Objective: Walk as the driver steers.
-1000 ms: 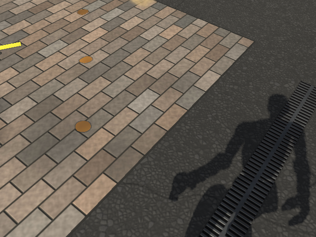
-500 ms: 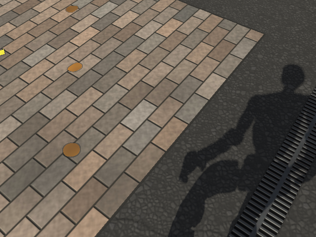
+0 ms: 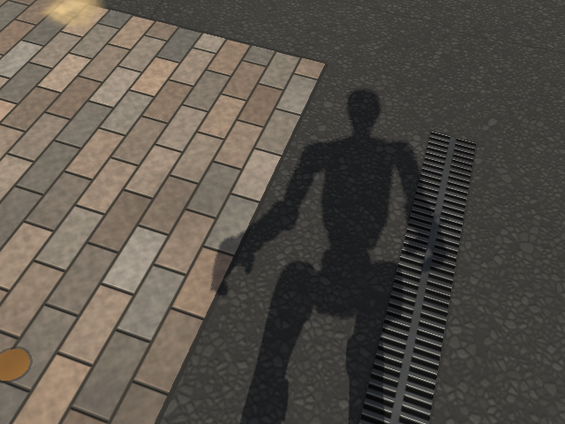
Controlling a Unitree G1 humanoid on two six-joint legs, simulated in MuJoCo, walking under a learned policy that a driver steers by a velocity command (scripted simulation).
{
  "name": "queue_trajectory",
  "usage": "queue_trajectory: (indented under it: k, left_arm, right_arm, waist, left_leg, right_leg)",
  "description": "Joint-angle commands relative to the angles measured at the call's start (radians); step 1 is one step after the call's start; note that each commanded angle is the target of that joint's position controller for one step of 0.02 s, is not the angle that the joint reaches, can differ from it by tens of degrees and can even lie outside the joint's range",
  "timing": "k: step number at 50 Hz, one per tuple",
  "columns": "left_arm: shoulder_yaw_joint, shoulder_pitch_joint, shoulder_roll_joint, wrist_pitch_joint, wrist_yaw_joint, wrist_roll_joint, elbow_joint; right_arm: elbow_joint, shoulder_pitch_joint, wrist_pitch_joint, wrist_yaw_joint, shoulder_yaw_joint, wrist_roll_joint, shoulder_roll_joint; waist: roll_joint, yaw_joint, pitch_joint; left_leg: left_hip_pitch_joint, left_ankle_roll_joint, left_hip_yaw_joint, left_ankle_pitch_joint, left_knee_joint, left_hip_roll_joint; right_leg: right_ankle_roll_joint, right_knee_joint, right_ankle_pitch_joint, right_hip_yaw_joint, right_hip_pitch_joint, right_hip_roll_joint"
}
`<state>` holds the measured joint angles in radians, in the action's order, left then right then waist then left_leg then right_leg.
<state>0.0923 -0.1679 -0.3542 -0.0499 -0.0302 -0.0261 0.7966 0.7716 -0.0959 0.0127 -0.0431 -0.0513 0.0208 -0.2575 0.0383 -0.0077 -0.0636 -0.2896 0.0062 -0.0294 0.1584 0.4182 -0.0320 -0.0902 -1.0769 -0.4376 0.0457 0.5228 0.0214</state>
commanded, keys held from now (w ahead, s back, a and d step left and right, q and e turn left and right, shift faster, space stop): e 0.74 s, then no key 0.24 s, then w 0.02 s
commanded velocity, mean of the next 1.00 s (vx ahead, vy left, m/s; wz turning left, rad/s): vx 0.01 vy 0.00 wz -0.53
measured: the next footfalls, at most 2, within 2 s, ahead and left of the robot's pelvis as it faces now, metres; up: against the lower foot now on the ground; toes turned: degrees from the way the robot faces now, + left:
right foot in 0.20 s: +0.04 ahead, -0.14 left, +0.00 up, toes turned -10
left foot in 0.72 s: +0.12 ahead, +0.06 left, +0.00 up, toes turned -31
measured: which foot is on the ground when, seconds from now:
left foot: down 0.00-0.20, up 0.22-0.70, down 0.72-1.00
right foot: up 0.00-0.18, down 0.20-0.72, up 0.74-1.00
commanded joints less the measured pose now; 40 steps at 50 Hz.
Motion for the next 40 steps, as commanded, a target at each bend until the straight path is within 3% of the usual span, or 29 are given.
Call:
queue_trajectory:
  k: [1,3,6,9,10,11,12,13,14,15,16,18,23,26,30,32,34,35,36,37,38,39,40]
  left_arm:
    - [0.003,-0.007,-0.035,0.003,0.01,0.002,-0.091]
    - [-0.001,0.008,-0.032,0.002,0.021,0.005,-0.11]
    - [0.007,0.012,-0.054,-0.006,0.038,0.005,-0.129]
    - [0.021,-0.056,-0.057,-0.014,0.05,0.008,-0.114]
    - [0.035,-0.094,-0.091,-0.014,0.042,0.009,-0.104]
    - [0.065,-0.126,-0.216,-0.012,0.02,0.012,-0.12]
    - [0.059,-0.104,-0.245,0.009,0.026,0.046,-0.155]
    - [0.052,-0.096,-0.209,0.031,0.034,0.058,-0.153]
    - [0.045,-0.047,-0.181,0.045,0.03,0.045,-0.151]
    - [0.036,0.001,-0.146,0.046,0.022,0.025,-0.157]
    - [0.026,0.026,-0.126,0.043,0.016,0.014,-0.163]
    - [0.017,0.017,-0.112,0.04,0.005,0.02,-0.168]
    - [0.024,-0.014,-0.132,0.035,-0.008,0.015,-0.172]
    - [0.029,-0.007,-0.146,0.029,-0.006,0.017,-0.182]
    - [0.031,0.01,-0.151,0.02,0.003,0.015,-0.194]
    - [0.031,0.024,-0.149,0.015,0.005,0.009,-0.202]
    - [0.027,0.056,-0.139,0.007,0.001,-0.004,-0.213]
    - [0.021,0.048,-0.117,0.005,-0.003,-0.006,-0.219]
    - [0.007,-0.011,-0.062,0.006,-0.001,0.008,-0.217]
    - [0.019,-0.023,-0.088,0.015,0.0,-0.001,-0.24]
    - [0.041,-0.051,-0.164,0.022,0.0,0.018,-0.22]
    - [0.053,-0.058,-0.183,0.019,0.001,0.011,-0.196]
    - [0.051,-0.072,-0.155,0.008,-0.003,0.011,-0.172]
  right_arm:
    - [-0.046,0.005,0.0,-0.012,-0.046,-0.003,-0.177]
    - [-0.046,0.015,-0.003,-0.008,-0.054,-0.007,-0.2]
    - [-0.037,0.008,-0.005,0.003,-0.063,-0.02,-0.223]
    - [-0.024,0.013,-0.007,0.008,-0.066,-0.047,-0.22]
    - [0.003,-0.054,-0.008,0.014,-0.058,-0.041,-0.183]
    - [-0.024,-0.067,-0.008,0.024,-0.037,0.009,-0.113]
    - [-0.073,0.026,-0.004,0.015,-0.039,0.011,-0.122]
    - [-0.081,0.069,-0.005,0.007,-0.051,-0.012,-0.164]
    - [-0.075,0.06,-0.008,0.001,-0.058,-0.025,-0.176]
    - [-0.052,0.034,-0.012,-0.01,-0.064,-0.019,-0.179]
    - [-0.047,0.018,-0.016,-0.017,-0.068,-0.012,-0.185]
    - [-0.048,-0.009,-0.011,-0.011,-0.068,-0.013,-0.173]
    - [-0.073,0.023,-0.002,-0.003,-0.055,-0.018,-0.139]
    - [-0.083,0.033,0.003,0.007,-0.052,-0.022,-0.14]
    - [-0.093,0.021,0.018,0.021,-0.054,-0.03,-0.15]
    - [-0.095,0.001,0.026,0.03,-0.055,-0.033,-0.153]
    - [-0.081,-0.056,0.034,0.037,-0.06,-0.032,-0.153]
    - [-0.075,-0.082,0.034,0.036,-0.069,-0.026,-0.179]
    - [-0.088,-0.085,0.027,0.029,-0.08,-0.01,-0.242]
    - [-0.088,-0.07,0.018,0.031,-0.085,0.022,-0.283]
    - [-0.111,-0.043,0.021,0.03,-0.072,0.017,-0.231]
    - [-0.122,-0.004,0.022,0.025,-0.056,0.007,-0.179]
    - [-0.128,0.023,0.02,0.024,-0.049,-0.004,-0.162]
  waist:
    - [-0.208,0.015,0.156]
    - [-0.213,0.02,0.168]
    - [-0.223,0.022,0.158]
    - [-0.196,-0.024,0.148]
    - [-0.106,-0.025,0.151]
    - [0.218,0.002,0.155]
    - [0.238,-0.04,0.177]
    - [0.132,-0.061,0.181]
    - [0.104,-0.027,0.135]
    - [0.069,-0.005,0.123]
    - [0.089,0.007,0.115]
    - [0.097,0.018,0.144]
    - [0.093,-0.005,0.144]
    - [0.107,-0.014,0.13]
    - [0.114,-0.016,0.135]
    - [0.118,-0.008,0.146]
    - [0.11,0.034,0.154]
    - [0.081,0.037,0.164]
    - [-0.114,-0.003,0.197]
    - [-0.325,-0.025,0.133]
    - [-0.242,-0.02,0.128]
    - [-0.182,-0.03,0.112]
    - [-0.151,-0.038,0.094]
  left_leg:
    - [0.194,0.221,0.13,-0.371,-0.105,-0.246]
    - [0.174,0.218,0.097,-0.361,-0.106,-0.258]
    - [0.17,0.204,0.075,-0.31,-0.088,-0.28]
    - [0.113,0.124,0.021,-0.192,0.02,-0.261]
    - [0.015,0.048,-0.043,-0.064,0.138,-0.216]
    - [-0.256,-0.064,-0.146,0.364,0.462,-0.086]
    - [-0.392,-0.091,-0.004,0.555,0.676,0.023]
    - [-0.395,-0.076,0.07,0.497,0.755,0.004]
    - [-0.399,-0.06,0.087,0.399,0.748,-0.013]
    - [-0.398,-0.061,0.095,0.325,0.722,-0.025]
    - [-0.373,-0.068,0.096,0.277,0.715,-0.021]
    - [-0.324,-0.079,0.093,0.212,0.722,0.006]
    - [-0.308,-0.097,0.115,0.17,0.495,0.03]
    - [-0.238,-0.099,0.124,0.182,0.388,0.047]
    - [-0.147,-0.085,0.131,0.212,0.275,0.071]
    - [-0.096,-0.073,0.131,0.203,0.188,0.078]
    - [0.024,-0.051,0.112,0.061,-0.015,0.076]
    - [0.13,-0.026,0.141,-0.057,-0.086,0.012]
    - [0.247,0.05,0.312,-0.201,-0.099,-0.189]
    - [0.222,0.227,0.527,-0.377,-0.119,-0.346]
    - [0.178,0.29,0.53,-0.37,-0.116,-0.392]
    - [0.152,0.257,0.428,-0.332,-0.1,-0.326]
    - [0.144,0.213,0.342,-0.276,-0.089,-0.256]
  right_leg:
    - [-0.012,0.102,0.047,-0.024,0.016,-0.046]
    - [0.005,0.199,0.068,-0.049,-0.062,-0.057]
    - [0.039,0.322,0.082,-0.087,-0.138,-0.05]
    - [0.109,0.572,0.236,-0.126,-0.299,-0.015]
    - [0.149,0.664,0.365,-0.061,-0.426,-0.029]
    - [0.259,0.699,0.743,0.299,-0.589,-0.295]
    - [0.454,0.718,0.845,0.48,-0.517,-0.427]
    - [0.452,0.75,0.704,0.425,-0.477,-0.381]
    - [0.387,0.755,0.602,0.346,-0.447,-0.316]
    - [0.333,0.751,0.522,0.301,-0.434,-0.27]
    - [0.316,0.751,0.529,0.278,-0.402,-0.248]
    - [0.319,0.749,0.569,0.262,-0.39,-0.222]
    - [0.321,0.734,0.5,0.312,-0.435,-0.206]
    - [0.326,0.731,0.431,0.363,-0.389,-0.197]
    - [0.325,0.701,0.489,0.444,-0.372,-0.188]
    - [0.314,0.675,0.545,0.483,-0.386,-0.177]
    - [0.27,0.63,0.532,0.483,-0.363,-0.133]
    - [0.224,0.586,0.419,0.455,-0.297,-0.092]
    - [0.164,0.396,0.11,0.324,-0.179,0.007]
    - [0.107,0.213,-0.222,0.145,0.021,0.146]
    - [0.064,0.001,-0.218,0.145,0.037,0.067]
    - [0.048,-0.074,-0.151,0.142,0.03,0.053]
    - [0.029,-0.108,-0.098,0.133,0.031,0.051]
